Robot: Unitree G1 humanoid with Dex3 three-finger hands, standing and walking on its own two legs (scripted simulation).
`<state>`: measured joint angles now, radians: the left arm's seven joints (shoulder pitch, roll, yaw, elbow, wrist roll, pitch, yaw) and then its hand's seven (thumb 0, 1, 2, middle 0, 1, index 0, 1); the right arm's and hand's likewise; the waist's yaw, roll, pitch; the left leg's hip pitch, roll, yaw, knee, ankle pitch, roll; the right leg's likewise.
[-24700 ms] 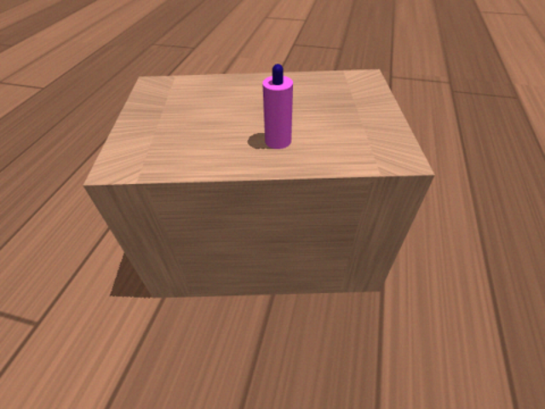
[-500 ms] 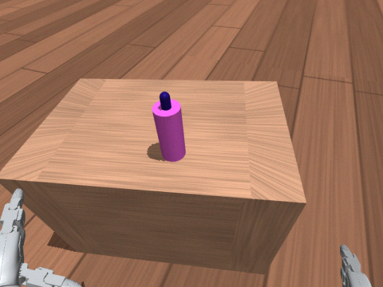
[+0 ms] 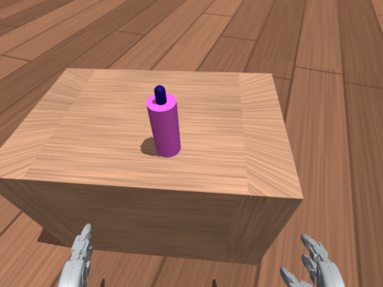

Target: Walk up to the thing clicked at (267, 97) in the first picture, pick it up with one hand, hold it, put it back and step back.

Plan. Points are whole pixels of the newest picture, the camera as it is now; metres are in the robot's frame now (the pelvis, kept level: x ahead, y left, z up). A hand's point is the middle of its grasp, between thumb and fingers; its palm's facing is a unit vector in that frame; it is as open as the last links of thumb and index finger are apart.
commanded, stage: home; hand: left
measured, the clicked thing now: (164, 121) +0.54 +0.12 +0.03
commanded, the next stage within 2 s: none
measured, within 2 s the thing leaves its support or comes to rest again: neither
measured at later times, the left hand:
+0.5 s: hand (120, 270) +0.19 +0.18 -0.07, palm faces +0.10 -0.96 -0.25, open 17.5 cm
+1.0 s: hand (122, 276) +0.18 +0.18 -0.07, palm faces +0.12 -0.96 -0.26, open 17.5 cm
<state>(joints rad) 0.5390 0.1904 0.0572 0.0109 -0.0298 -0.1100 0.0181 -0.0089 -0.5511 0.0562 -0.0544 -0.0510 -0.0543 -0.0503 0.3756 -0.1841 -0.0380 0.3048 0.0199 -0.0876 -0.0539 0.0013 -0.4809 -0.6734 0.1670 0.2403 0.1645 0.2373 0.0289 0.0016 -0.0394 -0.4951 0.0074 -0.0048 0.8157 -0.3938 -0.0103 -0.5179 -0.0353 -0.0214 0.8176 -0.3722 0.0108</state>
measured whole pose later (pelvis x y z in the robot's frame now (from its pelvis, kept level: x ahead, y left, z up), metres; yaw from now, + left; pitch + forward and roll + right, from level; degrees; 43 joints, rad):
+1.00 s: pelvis +0.01 +0.00 -0.01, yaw +0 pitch +6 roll -1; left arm 0.45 0.20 -0.01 0.07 -0.01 0.17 0.13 -0.01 -0.55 0.05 -0.05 -0.05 -0.05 -0.05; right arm 0.27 -0.21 0.02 0.51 0.01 -0.10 -0.13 0.01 -0.90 -0.90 0.20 0.31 0.20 0.30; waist -0.01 0.02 -0.08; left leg -0.58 0.04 -0.03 0.92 -0.45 -0.02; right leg -0.57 -0.01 -0.05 0.87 -0.41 0.00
